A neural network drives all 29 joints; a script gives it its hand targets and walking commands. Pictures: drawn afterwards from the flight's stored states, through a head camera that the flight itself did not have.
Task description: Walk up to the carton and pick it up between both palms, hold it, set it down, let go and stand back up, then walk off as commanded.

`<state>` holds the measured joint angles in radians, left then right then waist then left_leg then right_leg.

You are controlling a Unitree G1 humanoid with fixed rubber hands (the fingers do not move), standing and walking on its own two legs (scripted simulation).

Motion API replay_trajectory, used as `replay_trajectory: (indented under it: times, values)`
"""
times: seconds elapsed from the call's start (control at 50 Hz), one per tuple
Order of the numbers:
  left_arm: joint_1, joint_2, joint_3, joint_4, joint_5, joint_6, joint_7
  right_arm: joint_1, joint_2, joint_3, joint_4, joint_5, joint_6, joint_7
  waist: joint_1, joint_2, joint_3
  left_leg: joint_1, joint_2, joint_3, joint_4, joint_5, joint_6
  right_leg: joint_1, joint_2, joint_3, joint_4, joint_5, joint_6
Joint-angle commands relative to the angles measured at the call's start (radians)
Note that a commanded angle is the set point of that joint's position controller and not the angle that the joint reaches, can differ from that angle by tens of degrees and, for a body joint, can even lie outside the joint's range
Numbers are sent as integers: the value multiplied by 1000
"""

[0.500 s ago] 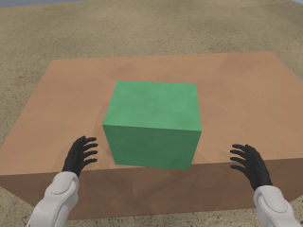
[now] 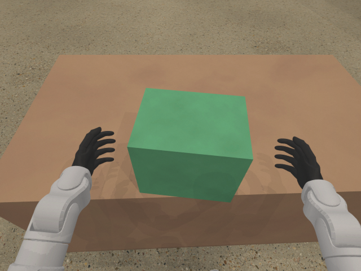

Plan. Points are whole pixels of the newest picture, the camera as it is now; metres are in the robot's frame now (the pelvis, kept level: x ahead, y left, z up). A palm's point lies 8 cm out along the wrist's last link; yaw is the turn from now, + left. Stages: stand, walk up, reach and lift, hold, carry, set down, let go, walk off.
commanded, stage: reach and lift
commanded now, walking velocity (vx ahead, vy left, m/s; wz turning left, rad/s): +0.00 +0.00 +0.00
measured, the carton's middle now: (189, 147) +0.44 -0.03 +0.00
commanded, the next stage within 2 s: none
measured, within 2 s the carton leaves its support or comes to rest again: neither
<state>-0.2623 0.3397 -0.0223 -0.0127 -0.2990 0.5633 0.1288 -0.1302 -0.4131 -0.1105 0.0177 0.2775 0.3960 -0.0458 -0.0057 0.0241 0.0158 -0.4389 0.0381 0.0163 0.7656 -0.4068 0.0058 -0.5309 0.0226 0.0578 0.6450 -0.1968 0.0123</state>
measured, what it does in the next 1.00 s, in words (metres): stands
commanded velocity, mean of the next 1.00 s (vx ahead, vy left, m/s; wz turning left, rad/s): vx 0.00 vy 0.00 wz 0.00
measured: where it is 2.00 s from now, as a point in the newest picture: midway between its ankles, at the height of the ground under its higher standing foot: outside the picture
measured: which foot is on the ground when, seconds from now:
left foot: down 0.00-1.00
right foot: down 0.00-1.00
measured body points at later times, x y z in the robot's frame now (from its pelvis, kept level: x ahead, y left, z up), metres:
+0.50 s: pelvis +0.01 +0.01 +0.00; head +0.06 +0.01 +0.45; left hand +0.40 +0.20 +0.11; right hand +0.38 -0.25 +0.09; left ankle -0.01 +0.11 -0.71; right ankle +0.08 -0.14 -0.71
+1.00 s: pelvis +0.01 +0.01 +0.01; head +0.06 +0.00 +0.46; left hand +0.44 +0.19 +0.11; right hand +0.38 -0.27 +0.06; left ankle -0.01 +0.11 -0.71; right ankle +0.08 -0.14 -0.71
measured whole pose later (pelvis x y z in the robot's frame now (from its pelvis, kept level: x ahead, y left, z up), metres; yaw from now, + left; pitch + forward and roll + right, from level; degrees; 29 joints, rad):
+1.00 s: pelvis +0.01 +0.01 +0.01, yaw +0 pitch +7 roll -3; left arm -0.67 0.32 -0.03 0.55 -0.36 0.41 0.09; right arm -0.47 -0.43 -0.12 0.61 0.28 0.22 0.04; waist -0.01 0.07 -0.04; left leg -0.44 0.05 0.02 0.70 -0.39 0.01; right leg -0.51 0.03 0.06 0.53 -0.15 0.04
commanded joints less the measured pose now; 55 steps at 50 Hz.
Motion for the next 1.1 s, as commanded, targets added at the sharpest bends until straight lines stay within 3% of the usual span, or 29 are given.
replay_trajectory:
  times: [0.0, 0.2, 0.32, 0.46, 0.6, 0.62, 0.64, 0.7, 0.8, 0.94, 1.0, 1.08]
  values:
    - [-464, 205, 192, -275, -27, -24, 17, -485, -303, -203, -198, 62, -47, 1, -2, -42, -505, 155, 64, -86, -247, 327, 8, 348, -85, -14, -56, 179, -112]
    - [-567, 212, 183, -192, -28, 5, 24, -621, -345, -196, -109, 65, -38, 5, -16, -39, -551, 186, 65, -73, -239, 379, -11, 347, -88, -25, -59, 223, -109]
    - [-657, 227, 178, -82, -30, 6, 25, -731, -351, -189, -26, 60, -35, 16, -15, -40, -570, 183, 68, -61, -233, 340, -13, 368, -108, -14, -80, 167, -112]
    - [-743, 234, 140, 5, -38, -32, 33, -827, -380, -189, 62, 60, -57, 47, -24, -31, -637, 178, 77, -59, -211, 346, -23, 391, -117, -20, -91, 178, -118]
    - [-718, 209, 111, 99, -24, -92, 17, -792, -346, -167, 164, 52, -103, 76, -28, -39, -645, 184, 81, -55, -208, 352, -30, 403, -127, -23, -82, 217, -117]
    - [-1069, 139, -25, 77, -128, -87, -9, -926, -207, -226, 272, -7, -140, 51, -211, 46, -771, 110, 10, -93, -268, 441, -100, 378, 35, -65, -157, 296, -57]
    - [-1048, 150, -16, 127, -125, -98, -6, -910, -212, -218, 267, -14, -149, 59, -200, 65, -800, 116, 5, -93, -251, 470, -106, 371, 35, -68, -155, 309, -51]
    - [-947, 148, 1, 92, -89, -119, 8, -863, -250, -194, 203, -7, -203, 68, -160, 81, -883, 244, -3, -94, -202, 687, -136, 361, 55, -80, -155, 405, -43]
    - [-893, 155, 44, 363, -47, -124, -22, -877, -247, -143, 340, -17, -205, 81, -102, -2, -700, 172, -14, -69, -262, 566, -101, 402, 44, -89, -187, 313, -31]
    - [-892, 126, 11, 491, -42, -238, -53, -871, -214, -134, 369, -53, -272, 85, -106, -42, -682, 125, -37, -58, -293, 449, -73, 399, 43, -96, -187, 272, -24]
    - [-939, 128, -18, 553, -61, -325, -64, -897, -186, -129, 383, -74, -307, 86, -110, -73, -693, 57, -46, -50, -300, 353, -57, 395, 39, -94, -167, 235, -21]
    - [-968, 118, -56, 620, -72, -448, -67, -898, -153, -111, 441, -86, -368, 95, -113, -62, -725, 21, -51, -47, -285, 330, -57, 376, 39, -95, -135, 231, -22]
